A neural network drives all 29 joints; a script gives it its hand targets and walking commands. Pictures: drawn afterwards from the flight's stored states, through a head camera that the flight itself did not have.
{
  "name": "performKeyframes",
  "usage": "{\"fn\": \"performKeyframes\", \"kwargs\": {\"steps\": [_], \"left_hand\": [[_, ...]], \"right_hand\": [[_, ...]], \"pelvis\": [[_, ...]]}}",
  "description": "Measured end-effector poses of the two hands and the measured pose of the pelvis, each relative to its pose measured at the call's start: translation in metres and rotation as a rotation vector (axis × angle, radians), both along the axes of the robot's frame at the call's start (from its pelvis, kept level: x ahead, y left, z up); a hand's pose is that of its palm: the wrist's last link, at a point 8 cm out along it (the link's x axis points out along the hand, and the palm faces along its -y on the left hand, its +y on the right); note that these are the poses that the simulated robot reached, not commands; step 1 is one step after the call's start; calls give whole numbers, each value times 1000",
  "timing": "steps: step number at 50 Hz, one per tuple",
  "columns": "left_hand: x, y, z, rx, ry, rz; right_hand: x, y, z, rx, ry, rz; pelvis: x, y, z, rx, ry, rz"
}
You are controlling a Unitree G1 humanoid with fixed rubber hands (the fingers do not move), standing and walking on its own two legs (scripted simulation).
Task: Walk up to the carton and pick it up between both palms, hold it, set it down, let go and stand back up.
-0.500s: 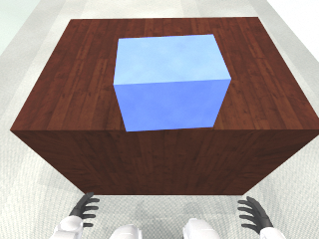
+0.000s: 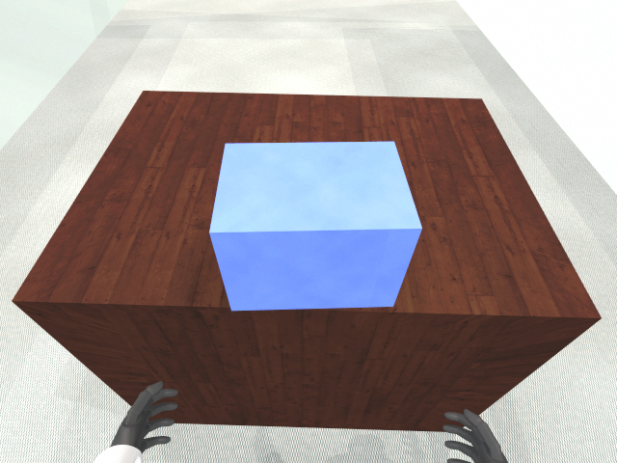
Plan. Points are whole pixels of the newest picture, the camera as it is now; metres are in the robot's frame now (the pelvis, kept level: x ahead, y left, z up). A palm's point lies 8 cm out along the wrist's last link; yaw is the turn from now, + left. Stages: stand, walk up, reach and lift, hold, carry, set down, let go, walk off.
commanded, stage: reach and lift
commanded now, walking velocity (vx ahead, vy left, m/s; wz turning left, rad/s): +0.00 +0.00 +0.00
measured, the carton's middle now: (311, 227) +0.45 -0.01 +0.04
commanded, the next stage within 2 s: none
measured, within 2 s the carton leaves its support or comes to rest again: neither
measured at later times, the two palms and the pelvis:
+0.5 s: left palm (102, 451) +0.16 +0.24 -0.02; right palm (494, 443) +0.15 -0.22 -0.03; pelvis +0.01 +0.02 +0.01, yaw +0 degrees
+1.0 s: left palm (110, 390) +0.21 +0.23 +0.03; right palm (506, 375) +0.21 -0.23 +0.04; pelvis +0.00 +0.01 +0.01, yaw +0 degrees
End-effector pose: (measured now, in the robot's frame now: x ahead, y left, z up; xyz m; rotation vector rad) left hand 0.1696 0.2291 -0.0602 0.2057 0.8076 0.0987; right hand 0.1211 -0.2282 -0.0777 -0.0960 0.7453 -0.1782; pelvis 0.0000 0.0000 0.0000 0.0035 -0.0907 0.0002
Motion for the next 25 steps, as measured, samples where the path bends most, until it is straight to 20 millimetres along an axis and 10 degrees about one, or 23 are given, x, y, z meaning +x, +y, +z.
{"fn": "performKeyframes", "kwargs": {"steps": [25], "left_hand": [[-13, 15, 39, -69, -242, 76]], "right_hand": [[30, 10, 52, 25, -204, 8]], "pelvis": [[10, 22, 6, -15, 1, -2]]}}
